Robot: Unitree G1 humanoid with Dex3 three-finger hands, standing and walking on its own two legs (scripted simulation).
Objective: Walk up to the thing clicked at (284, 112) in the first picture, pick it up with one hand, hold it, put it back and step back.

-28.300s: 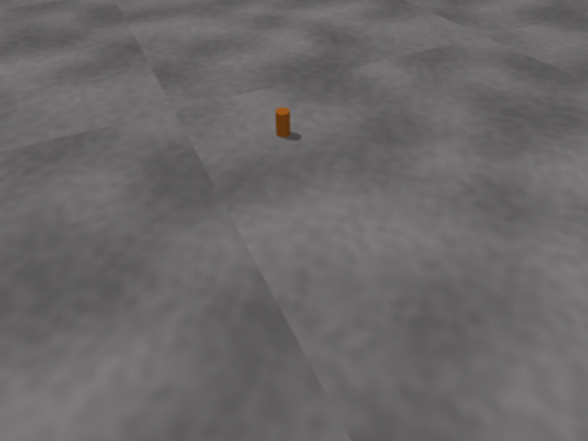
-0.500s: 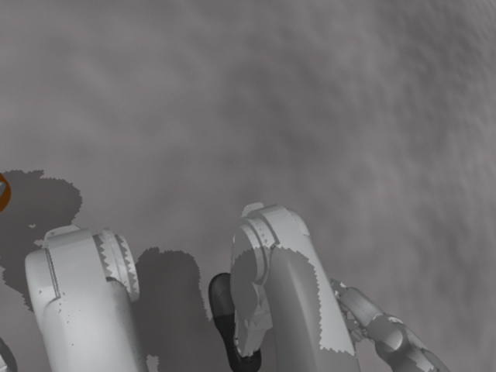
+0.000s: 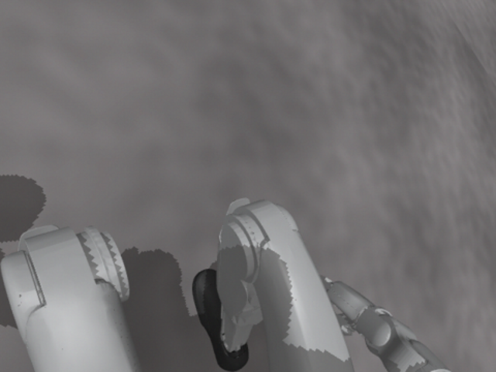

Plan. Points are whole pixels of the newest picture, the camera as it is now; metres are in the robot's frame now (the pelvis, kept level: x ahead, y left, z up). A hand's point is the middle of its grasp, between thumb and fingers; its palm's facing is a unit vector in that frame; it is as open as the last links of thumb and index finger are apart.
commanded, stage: lower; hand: left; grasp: from the side
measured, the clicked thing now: out of the picture +0.41 +0.33 -0.19
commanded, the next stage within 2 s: loosen in 0.36 s
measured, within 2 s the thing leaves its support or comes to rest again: rests again in 0.16 s
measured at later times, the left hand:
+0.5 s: hand out of the picture +0.40 +0.33 -0.18, palm faces +0.51 -0.86 +0.00, open 11.2 cm
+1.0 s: hand out of the picture +0.40 +0.33 -0.17, palm faces +0.50 -0.86 +0.01, open 15.9 cm
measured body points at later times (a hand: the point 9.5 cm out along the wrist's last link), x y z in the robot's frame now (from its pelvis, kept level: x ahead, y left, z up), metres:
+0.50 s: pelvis +0.00 +0.01 +0.00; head +0.22 +0.20 +0.33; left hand +0.37 +0.37 -0.17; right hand +0.18 -0.23 -0.03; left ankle +0.08 +0.14 -0.24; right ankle +0.12 -0.12 -0.24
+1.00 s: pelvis -0.01 +0.01 +0.00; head +0.21 +0.20 +0.34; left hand +0.37 +0.37 -0.17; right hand +0.18 -0.23 -0.03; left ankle +0.08 +0.14 -0.24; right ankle +0.12 -0.12 -0.24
